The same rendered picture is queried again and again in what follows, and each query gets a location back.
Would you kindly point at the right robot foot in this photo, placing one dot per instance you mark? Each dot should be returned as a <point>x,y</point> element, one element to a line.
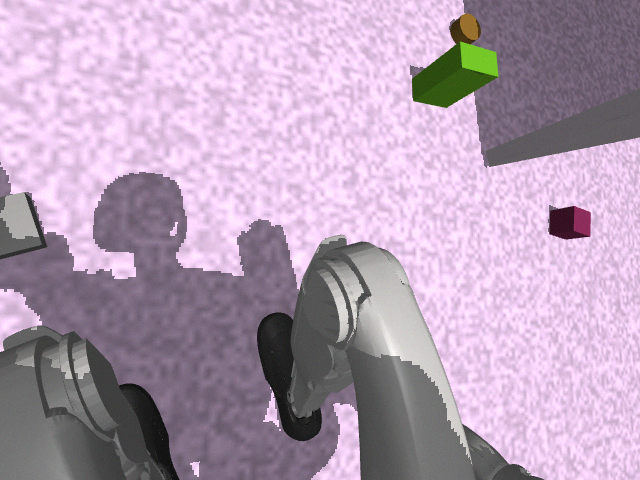
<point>274,346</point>

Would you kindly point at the left robot foot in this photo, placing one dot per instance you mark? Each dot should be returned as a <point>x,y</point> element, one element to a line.
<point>153,428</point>

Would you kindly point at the right robot hand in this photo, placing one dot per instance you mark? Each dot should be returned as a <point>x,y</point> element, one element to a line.
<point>485,459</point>

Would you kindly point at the right robot arm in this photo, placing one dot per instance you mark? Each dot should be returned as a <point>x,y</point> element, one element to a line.
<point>514,472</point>

